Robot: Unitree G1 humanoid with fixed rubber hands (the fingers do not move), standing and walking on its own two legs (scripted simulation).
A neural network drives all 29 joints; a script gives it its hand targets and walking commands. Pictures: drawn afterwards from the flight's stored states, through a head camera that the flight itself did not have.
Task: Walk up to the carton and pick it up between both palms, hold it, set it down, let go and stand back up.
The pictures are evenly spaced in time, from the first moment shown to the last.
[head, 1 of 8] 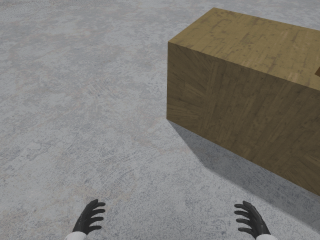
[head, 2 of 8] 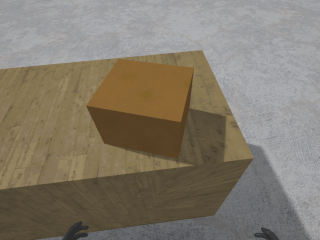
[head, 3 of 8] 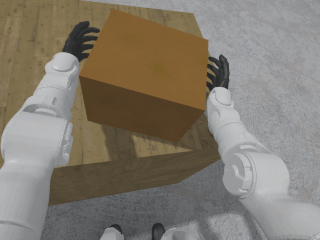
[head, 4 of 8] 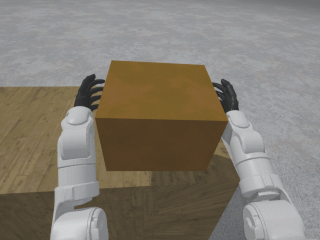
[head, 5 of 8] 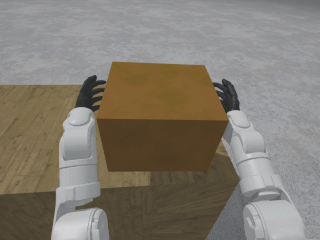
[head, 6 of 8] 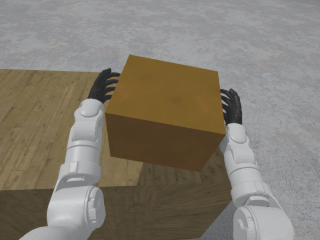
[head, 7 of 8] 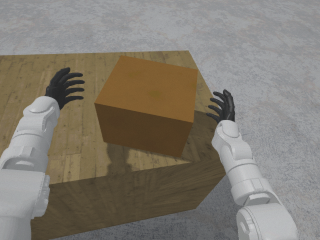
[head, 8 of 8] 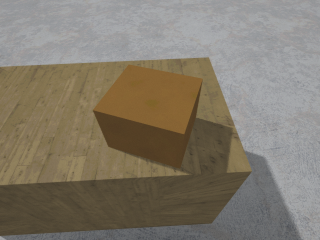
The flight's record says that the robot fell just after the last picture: no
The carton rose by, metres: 0.16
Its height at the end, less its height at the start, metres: +0.00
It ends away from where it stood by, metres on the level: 0.02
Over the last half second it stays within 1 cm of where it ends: yes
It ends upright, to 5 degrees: yes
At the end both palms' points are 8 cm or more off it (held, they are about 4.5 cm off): yes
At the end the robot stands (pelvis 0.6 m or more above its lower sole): yes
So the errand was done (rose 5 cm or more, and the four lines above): yes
